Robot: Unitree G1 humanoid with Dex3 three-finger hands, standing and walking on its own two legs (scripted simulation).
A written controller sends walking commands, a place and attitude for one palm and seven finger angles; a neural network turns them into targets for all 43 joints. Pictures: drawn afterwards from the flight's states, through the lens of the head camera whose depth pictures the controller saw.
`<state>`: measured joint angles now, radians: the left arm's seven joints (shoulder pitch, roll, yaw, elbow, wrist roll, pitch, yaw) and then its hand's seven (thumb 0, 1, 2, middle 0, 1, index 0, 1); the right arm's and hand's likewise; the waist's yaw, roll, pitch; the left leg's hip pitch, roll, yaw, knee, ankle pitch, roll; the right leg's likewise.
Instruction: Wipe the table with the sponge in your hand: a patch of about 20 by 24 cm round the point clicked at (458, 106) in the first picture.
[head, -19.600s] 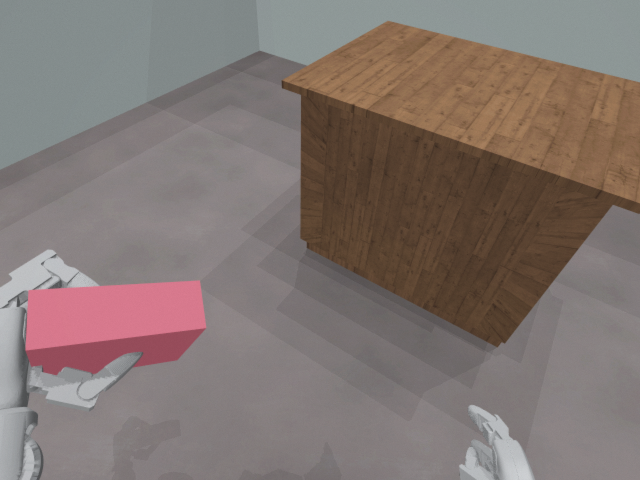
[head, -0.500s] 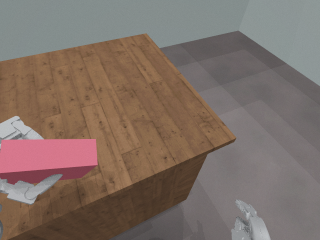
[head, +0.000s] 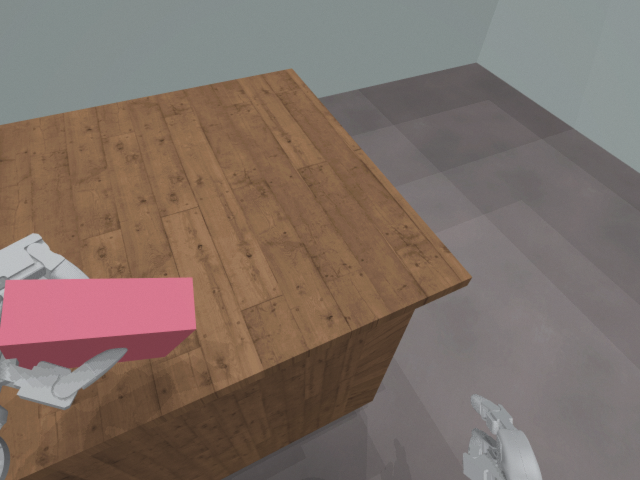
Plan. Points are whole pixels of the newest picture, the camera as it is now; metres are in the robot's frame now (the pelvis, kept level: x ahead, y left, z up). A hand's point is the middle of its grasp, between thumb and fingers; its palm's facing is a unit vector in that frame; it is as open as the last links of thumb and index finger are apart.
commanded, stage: shuffle to correct the standing spot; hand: left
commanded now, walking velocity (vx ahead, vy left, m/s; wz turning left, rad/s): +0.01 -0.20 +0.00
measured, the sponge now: (129, 324) +0.23 +0.20 +0.14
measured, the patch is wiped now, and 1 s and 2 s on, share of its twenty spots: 0.00 0.00 0.00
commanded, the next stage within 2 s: none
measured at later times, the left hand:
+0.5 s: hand (66, 324) +0.22 +0.24 +0.16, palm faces +0.30 -0.86 -0.40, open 9.0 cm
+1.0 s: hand (81, 321) +0.22 +0.23 +0.16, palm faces +0.31 -0.86 -0.40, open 9.0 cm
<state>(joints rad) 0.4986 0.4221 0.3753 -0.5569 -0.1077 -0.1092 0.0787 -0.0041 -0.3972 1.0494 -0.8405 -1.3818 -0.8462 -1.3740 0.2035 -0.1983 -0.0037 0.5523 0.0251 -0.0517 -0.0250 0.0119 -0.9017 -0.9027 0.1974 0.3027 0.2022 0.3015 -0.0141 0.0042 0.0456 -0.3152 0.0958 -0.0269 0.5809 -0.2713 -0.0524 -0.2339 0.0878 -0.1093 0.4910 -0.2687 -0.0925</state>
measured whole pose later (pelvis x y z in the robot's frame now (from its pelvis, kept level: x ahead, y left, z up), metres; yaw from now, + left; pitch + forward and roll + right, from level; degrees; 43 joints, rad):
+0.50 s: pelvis +0.00 +0.00 +0.00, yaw +0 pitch +0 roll -2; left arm 0.50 0.41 0.36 -0.55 -0.11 -0.10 0.09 0.00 -0.40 1.05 -0.84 -1.38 -0.85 -1.37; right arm 0.21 -0.20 0.00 0.56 0.03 -0.05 -0.03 0.01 -0.90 -0.90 0.20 0.30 0.20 0.30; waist -0.01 0.00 0.04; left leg -0.32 0.09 -0.03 0.58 -0.28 -0.05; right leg -0.24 0.08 -0.11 0.50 -0.27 -0.09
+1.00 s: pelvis +0.01 -0.01 +0.00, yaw +1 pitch +0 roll -1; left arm 0.49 0.41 0.36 -0.55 -0.11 -0.10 0.09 0.00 -0.40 1.05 -0.84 -1.38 -0.85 -1.38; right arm 0.20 -0.21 0.00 0.57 0.03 -0.05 -0.03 0.01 -0.90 -0.90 0.20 0.30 0.20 0.30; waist -0.01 0.01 0.04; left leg -0.31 0.09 -0.04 0.58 -0.28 -0.07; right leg -0.23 0.08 -0.12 0.52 -0.30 -0.10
